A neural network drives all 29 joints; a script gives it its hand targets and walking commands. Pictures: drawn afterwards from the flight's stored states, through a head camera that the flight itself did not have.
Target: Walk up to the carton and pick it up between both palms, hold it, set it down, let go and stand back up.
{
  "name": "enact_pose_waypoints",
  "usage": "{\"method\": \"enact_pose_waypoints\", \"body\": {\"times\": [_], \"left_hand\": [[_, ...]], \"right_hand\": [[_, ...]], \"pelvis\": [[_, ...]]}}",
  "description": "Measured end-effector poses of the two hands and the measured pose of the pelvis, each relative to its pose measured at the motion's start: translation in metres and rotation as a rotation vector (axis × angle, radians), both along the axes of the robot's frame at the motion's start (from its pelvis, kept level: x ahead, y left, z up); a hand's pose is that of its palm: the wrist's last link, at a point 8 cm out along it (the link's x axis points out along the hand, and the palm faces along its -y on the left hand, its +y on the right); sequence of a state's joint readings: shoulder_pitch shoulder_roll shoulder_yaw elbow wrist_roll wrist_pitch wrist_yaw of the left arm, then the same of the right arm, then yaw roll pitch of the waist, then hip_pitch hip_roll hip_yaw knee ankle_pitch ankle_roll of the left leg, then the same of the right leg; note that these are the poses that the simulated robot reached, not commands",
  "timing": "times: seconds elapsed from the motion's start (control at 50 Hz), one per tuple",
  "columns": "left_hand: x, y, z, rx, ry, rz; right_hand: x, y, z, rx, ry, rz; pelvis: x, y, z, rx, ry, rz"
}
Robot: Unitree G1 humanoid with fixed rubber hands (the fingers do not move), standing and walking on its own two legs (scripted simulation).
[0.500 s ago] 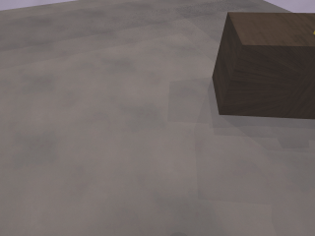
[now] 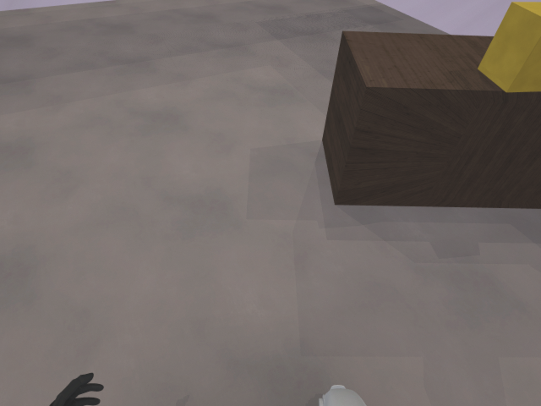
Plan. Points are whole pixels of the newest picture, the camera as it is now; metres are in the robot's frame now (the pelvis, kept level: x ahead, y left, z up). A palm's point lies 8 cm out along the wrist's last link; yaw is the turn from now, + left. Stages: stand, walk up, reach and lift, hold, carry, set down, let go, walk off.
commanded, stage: walk up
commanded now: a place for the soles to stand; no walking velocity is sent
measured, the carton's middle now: (534, 47) +1.29 -0.99 +0.01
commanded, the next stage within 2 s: none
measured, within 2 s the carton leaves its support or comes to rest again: neither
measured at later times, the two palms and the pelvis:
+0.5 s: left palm (160, 354) +0.23 +0.20 -0.11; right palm (518, 283) +0.34 -0.45 -0.05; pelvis +0.19 -0.13 -0.02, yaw +3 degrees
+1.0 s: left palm (274, 204) +0.56 +0.00 -0.08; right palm out of the picture +0.41 -0.65 -0.09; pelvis +0.38 -0.30 -0.04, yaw -3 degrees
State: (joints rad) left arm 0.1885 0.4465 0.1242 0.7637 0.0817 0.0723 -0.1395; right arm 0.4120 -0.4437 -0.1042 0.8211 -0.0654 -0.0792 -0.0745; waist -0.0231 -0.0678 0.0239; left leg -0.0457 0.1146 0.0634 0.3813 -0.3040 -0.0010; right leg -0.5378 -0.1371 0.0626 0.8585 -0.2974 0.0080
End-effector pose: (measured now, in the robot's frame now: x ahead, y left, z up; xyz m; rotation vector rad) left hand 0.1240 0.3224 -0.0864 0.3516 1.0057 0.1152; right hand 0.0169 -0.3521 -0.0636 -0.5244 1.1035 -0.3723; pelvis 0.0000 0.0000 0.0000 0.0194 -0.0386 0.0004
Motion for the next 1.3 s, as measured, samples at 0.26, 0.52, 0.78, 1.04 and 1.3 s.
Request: {"method": "enact_pose_waypoints", "body": {"times": [0.26,0.52,0.78,1.04,1.3], "left_hand": [[0.063,-0.114,-0.006,0.027,-0.069,0.049],[0.125,-0.126,-0.033,0.005,-0.021,0.132],[0.341,-0.212,0.011,-0.015,-0.181,-0.109],[0.422,-0.329,0.008,0.049,-0.178,-0.087],[0.410,-0.348,-0.015,0.050,-0.052,0.100]], "right_hand": [[0.162,-0.076,-0.032,0.109,-0.100,0.139],[0.326,-0.104,0.011,0.000,-0.242,0.266],[0.276,-0.192,0.027,-0.062,-0.035,0.058],[0.430,-0.300,-0.033,0.056,-0.114,0.079],[0.599,-0.319,0.008,0.029,-0.255,0.285]], "pelvis": [[0.086,-0.103,-0.021,-0.022,-0.017,0.022],[0.201,-0.131,-0.028,-0.005,-0.010,0.047],[0.288,-0.196,-0.007,-0.009,-0.030,-0.021],[0.386,-0.309,-0.033,-0.017,-0.012,-0.042],[0.470,-0.358,-0.026,-0.022,-0.016,0.005]]}}
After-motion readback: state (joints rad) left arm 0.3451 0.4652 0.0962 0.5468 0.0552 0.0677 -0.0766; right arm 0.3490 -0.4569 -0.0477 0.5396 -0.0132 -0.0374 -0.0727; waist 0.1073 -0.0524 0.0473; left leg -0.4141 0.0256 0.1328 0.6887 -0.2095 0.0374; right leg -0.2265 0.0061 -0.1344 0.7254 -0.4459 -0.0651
